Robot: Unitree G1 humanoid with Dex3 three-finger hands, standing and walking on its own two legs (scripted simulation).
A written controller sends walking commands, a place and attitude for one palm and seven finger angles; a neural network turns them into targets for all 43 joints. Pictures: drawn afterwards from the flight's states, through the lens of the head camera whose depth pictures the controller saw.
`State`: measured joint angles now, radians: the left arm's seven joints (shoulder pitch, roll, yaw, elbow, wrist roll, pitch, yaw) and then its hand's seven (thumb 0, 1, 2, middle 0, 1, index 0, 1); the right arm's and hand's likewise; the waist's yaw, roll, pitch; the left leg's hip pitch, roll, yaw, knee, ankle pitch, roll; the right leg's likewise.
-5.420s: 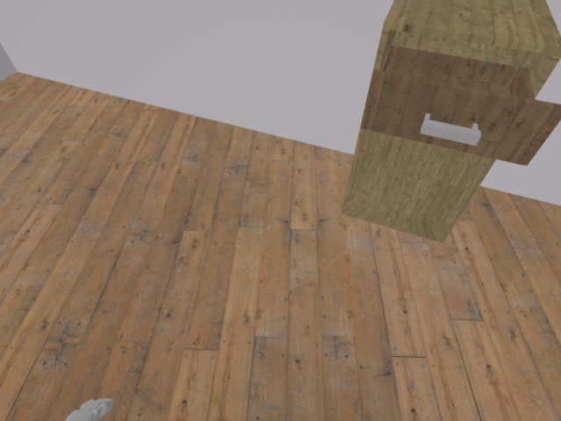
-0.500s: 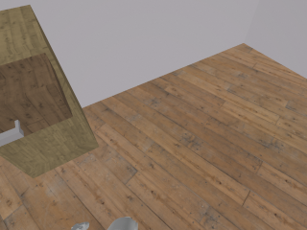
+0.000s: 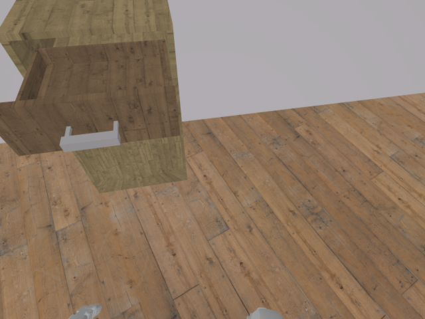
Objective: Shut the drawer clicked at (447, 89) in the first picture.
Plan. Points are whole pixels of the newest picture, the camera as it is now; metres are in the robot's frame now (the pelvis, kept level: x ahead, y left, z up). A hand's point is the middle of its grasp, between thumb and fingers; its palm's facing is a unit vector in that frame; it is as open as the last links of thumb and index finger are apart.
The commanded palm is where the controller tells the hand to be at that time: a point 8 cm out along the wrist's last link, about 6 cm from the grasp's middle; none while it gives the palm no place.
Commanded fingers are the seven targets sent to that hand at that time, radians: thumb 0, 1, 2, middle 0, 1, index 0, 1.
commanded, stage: turn to face it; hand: left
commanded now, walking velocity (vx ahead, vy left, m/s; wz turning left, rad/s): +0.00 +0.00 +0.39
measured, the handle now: (92, 134) +0.50 +0.32 -0.01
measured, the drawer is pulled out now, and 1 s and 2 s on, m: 0.28 0.28 0.28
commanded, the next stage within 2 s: take the last steps up to it in 0.26 s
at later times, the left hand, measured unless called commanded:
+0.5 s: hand out of the picture -0.03 +0.19 -0.17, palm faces +0.27 -0.94 -0.22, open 7.4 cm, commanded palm none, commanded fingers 0.00 0.90 0.90 -0.20 -0.30 -0.20 -0.30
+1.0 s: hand (115, 311) +0.15 +0.22 -0.17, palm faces +0.20 -0.97 -0.16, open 7.4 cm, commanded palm none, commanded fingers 0.00 0.90 0.90 -0.20 -0.30 -0.20 -0.30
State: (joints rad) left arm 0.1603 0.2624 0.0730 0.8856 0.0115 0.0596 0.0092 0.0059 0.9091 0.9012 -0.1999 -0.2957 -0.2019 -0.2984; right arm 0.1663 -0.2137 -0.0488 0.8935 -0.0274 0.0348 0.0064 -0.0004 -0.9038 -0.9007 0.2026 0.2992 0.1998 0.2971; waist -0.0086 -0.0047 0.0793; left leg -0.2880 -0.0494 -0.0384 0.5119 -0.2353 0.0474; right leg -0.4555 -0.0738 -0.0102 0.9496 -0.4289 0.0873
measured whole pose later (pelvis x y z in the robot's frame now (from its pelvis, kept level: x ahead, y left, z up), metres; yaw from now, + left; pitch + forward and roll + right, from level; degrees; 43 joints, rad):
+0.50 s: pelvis -0.01 +0.00 +0.00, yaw +13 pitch -1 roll +0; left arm 0.28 0.20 0.04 0.97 0.03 0.01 0.01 0.00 0.90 0.90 -0.21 -0.30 -0.21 -0.30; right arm 0.19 -0.23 -0.05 0.98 -0.02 0.05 0.01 0.00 -0.91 -0.90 0.20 0.30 0.19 0.30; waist 0.02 -0.02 0.06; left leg -0.27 0.02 0.05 0.66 -0.41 -0.03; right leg -0.21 -0.13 -0.17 0.53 -0.30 0.03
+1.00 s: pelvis +0.11 +0.03 +0.00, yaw +13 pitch -1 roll +0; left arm 0.15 0.16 0.04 1.03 0.02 0.01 -0.03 0.01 0.91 0.90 -0.20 -0.30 -0.20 -0.30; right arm 0.47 -0.11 -0.03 1.16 -0.03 -0.04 -0.03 0.00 -0.90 -0.90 0.20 0.30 0.20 0.30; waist -0.05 0.00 0.06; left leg 0.07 0.00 0.08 0.35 -0.39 0.01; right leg -0.46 -0.08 -0.10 0.67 -0.25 0.00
